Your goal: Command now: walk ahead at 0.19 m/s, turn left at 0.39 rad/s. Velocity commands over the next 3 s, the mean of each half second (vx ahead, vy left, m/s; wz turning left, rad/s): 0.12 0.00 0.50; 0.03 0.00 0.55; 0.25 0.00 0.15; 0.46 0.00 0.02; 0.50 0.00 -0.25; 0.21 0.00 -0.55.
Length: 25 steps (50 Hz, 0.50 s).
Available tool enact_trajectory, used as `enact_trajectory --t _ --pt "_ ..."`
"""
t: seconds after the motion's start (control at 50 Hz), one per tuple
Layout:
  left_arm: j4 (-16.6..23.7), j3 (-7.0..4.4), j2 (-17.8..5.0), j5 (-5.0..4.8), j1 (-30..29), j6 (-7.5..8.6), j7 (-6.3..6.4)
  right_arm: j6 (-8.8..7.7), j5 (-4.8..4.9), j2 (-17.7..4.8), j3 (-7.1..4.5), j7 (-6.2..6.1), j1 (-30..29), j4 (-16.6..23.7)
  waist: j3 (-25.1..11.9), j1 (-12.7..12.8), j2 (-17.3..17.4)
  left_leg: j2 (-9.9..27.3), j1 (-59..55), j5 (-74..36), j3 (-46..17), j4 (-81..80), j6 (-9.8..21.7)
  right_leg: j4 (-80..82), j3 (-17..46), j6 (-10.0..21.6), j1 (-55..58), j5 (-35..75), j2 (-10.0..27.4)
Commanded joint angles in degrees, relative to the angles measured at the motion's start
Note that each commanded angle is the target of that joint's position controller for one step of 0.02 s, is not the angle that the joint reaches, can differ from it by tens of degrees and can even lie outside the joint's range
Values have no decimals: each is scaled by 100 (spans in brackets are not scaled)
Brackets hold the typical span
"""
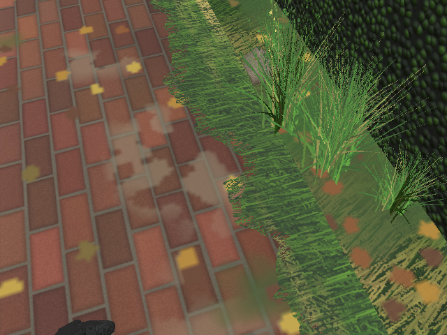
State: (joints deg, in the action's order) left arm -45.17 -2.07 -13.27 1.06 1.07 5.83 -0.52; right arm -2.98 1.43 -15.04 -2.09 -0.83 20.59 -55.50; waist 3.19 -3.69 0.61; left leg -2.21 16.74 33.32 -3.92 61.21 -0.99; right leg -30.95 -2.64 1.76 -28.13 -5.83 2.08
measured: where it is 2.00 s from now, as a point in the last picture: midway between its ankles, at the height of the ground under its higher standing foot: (135, 329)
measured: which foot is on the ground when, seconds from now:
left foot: up 0.00-0.36, down 0.38-0.86, up 0.88-1.00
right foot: down 0.00-0.38, up 0.40-0.84, down 0.86-1.00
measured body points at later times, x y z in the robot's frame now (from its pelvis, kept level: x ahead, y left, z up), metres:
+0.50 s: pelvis +0.07 +0.04 +0.01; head +0.09 +0.08 +0.46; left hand +0.14 +0.35 -0.11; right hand +0.25 -0.21 -0.08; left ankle +0.05 +0.12 -0.73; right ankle +0.11 -0.10 -0.65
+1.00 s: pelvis +0.13 +0.02 +0.02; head +0.18 +0.03 +0.46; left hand +0.10 +0.34 -0.08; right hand +0.43 -0.14 -0.09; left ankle +0.02 +0.11 -0.64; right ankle +0.21 -0.06 -0.73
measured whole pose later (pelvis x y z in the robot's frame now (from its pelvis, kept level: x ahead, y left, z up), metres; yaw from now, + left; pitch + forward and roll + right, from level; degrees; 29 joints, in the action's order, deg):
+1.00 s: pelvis +0.13 +0.02 +0.02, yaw +34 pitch +2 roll +0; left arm -45.7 -4.0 -15.6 0.6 6.0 1.4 0.6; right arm 2.5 0.8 -20.0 -5.6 -2.2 10.0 -38.0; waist 2.7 0.3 2.5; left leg -4.7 27.9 29.4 -6.9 64.3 -3.3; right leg -25.8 -0.4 1.0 -16.1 -11.8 0.2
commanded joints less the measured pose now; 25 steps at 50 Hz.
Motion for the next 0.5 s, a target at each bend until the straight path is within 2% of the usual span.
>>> enact_trajectory --t 0.02,0.04,0.06,0.1,0.14,0.22,0.26,0.3,0.32,0.34,0.36,0.38,0.4,0.42,0.44,0.46,0.48,0.5 --pt "95 -189 -749 -69 859 -126 123 102 42 -661 -225 -107 69 446 -1386 497 -547 556 2045 -198 -23 1189 -190 841 1483 1191 2779 2996 1803" --pt "71 -178 -700 -13 635 -132 120 245 13 -525 -248 -135 182 461 -1119 280 -671 689 1589 -420 23 935 -216 1119 1113 1113 2010 2520 1644" --pt "54 -199 -737 61 492 -133 106 364 0 -369 -242 -144 268 495 -954 165 -754 655 1222 -604 177 780 -226 1366 849 1129 1458 2159 1549" --pt "31 -247 -843 105 332 -127 127 483 -20 -250 -260 -160 205 659 -780 79 -776 667 1062 -827 295 325 -223 1659 508 1256 1070 1811 1566" --pt "9 -298 -968 65 269 -148 191 530 -56 -293 -289 -139 -47 855 -835 99 -731 749 1027 -1254 300 -227 -166 1777 325 1299 1137 1531 1657" --pt "-13 -348 -1114 -29 134 -286 280 587 -68 -437 -343 -12 -572 1154 -856 210 -730 740 691 -1791 482 -1121 -44 1881 -43 1192 1262 640 1712" --pt "-60 -378 -1198 -85 201 -362 276 627 -69 -518 -381 52 -799 1311 -790 281 -722 698 649 -1653 580 -1446 32 1790 -81 1114 1473 377 1808" --pt "-97 -433 -1332 -186 267 -407 232 643 -46 -539 -413 115 -873 1392 -785 295 -723 660 465 -1454 697 -1847 201 1789 -27 971 1578 -656 1893" --pt "-104 -451 -1369 -246 233 -425 213 631 -44 -540 -429 144 -801 1384 -763 218 -708 599 239 -1509 813 -2219 319 1733 -48 852 1540 -1330 1857" --pt "-107 -432 -1292 -262 152 -456 209 622 -61 -544 -455 153 -700 1328 -668 128 -609 463 -54 -1714 967 -2701 432 1469 -187 693 1435 -1505 1731" --pt "-173 -391 -1101 -242 278 -492 198 610 -89 -629 -514 118 -499 1237 -641 86 -414 292 -442 -1845 972 -3128 578 951 -396 456 1280 -1482 1507" --pt "-252 -333 -828 -165 513 -520 159 580 -99 -978 -623 48 -193 1197 -569 80 449 790 -973 -2828 42 -3907 876 -355 -907 -3 769 -1540 1031" --pt "88 -258 -585 61 339 -501 137 549 -115 -1736 -753 -54 -144 1359 -400 303 1998 2115 -1656 -4098 -2234 -4114 1772 -2279 -1157 -601 -1148 -3168 59" --pt "219 -314 -804 27 -170 -439 156 375 -264 -1610 -703 9 -32 1442 -688 -37 1284 2353 -1405 -4084 -2698 -4344 2273 -3265 32 -569 -1460 -3381 -135" --pt "253 -358 -937 -118 -178 -429 158 228 -274 -1469 -653 41 -244 1493 -677 121 958 2152 -1451 -4144 -2223 -4353 2091 -3490 334 -469 -1622 -2897 -40" --pt "156 -388 -995 -150 -30 -428 187 155 -167 -1355 -630 30 -572 1559 -639 299 733 1898 -1419 -4176 -1775 -4284 1769 -3425 432 -405 -1631 -2346 61" --pt "81 -422 -1078 -76 8 -427 240 161 -74 -1172 -576 -3 -837 1642 -691 360 589 1772 -1371 -4244 -1562 -4255 1537 -3296 494 -389 -1572 -1985 124" --pt "56 -438 -1072 -35 56 -434 261 192 -54 -1058 -523 -50 -980 1693 -728 449 583 1653 -1183 -4562 -1348 -4249 1448 -3241 510 -396 -1311 -1694 113"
